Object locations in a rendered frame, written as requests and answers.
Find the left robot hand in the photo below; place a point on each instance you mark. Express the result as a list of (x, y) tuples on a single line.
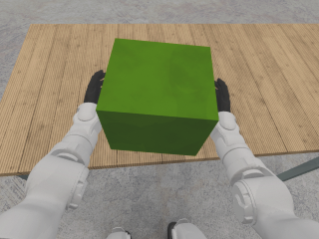
[(94, 87)]

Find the right robot hand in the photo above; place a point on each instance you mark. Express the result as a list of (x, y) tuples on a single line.
[(222, 96)]

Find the right robot upper arm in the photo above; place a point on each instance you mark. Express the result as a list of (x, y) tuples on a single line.
[(264, 203)]

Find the right robot forearm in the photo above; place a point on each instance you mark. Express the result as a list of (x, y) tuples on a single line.
[(235, 155)]

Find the carton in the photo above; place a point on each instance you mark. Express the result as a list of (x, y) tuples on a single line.
[(158, 97)]

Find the table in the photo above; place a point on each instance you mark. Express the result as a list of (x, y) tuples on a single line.
[(271, 71)]

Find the robot left shin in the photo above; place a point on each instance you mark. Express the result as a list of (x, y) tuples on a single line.
[(118, 229)]

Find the robot right thigh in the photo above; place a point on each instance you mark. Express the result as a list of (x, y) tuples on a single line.
[(186, 231)]

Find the left robot forearm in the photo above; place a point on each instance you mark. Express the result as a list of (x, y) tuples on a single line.
[(79, 142)]

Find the left robot upper arm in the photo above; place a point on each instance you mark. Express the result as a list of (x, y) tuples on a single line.
[(58, 184)]

